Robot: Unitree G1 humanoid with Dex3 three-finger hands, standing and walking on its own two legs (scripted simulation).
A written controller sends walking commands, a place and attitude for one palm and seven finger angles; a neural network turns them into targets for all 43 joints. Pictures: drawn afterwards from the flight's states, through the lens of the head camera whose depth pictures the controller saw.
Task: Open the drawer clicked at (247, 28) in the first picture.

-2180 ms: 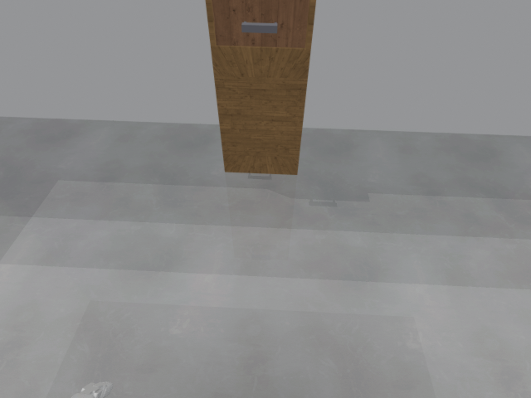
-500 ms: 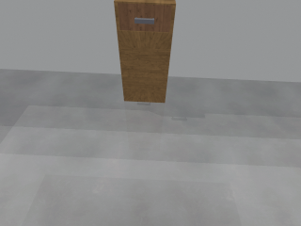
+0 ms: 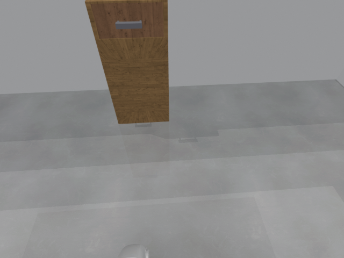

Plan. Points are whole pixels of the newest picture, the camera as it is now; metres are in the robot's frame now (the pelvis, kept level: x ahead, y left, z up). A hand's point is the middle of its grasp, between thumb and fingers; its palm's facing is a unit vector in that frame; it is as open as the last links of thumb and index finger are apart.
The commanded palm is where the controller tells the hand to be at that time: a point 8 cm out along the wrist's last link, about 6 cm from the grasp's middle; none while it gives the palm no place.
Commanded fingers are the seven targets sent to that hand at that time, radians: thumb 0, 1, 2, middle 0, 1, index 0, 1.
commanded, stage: walk to a spot facing it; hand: left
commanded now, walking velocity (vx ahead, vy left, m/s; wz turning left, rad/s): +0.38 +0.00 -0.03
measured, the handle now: (129, 23) +1.19 +0.33 +0.03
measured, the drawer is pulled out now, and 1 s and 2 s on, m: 0.00 0.00 0.00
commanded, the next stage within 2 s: turn to face it in 0.66 s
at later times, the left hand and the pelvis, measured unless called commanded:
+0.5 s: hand (103, 211) +0.28 +0.24 -0.18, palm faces -0.02 -0.99 -0.16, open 7.3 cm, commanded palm none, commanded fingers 0.00 0.90 0.90 -0.20 -0.30 -0.20 -0.30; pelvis +0.23 +0.07 +0.00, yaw -6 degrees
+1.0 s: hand (158, 138) +0.57 +0.10 -0.17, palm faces -0.24 -0.96 -0.16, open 7.3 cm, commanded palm none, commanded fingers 0.00 0.90 0.90 -0.20 -0.30 -0.20 -0.30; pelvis +0.42 -0.02 -0.01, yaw -11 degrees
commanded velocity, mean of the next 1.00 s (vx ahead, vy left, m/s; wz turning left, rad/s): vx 0.23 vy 0.00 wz -0.11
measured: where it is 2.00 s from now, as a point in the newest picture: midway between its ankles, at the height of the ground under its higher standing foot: (180, 223)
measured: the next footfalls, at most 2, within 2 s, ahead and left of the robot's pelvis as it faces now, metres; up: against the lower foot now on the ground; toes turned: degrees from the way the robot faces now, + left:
left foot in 0.24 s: +0.29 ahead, +0.13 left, +0.00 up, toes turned +7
right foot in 0.86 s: +0.48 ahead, -0.13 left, +0.00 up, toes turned -23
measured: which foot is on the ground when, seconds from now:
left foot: up 0.00-0.22, down 0.24-0.86, up 0.88-1.00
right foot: down 0.00-0.24, up 0.26-0.84, down 0.86-1.00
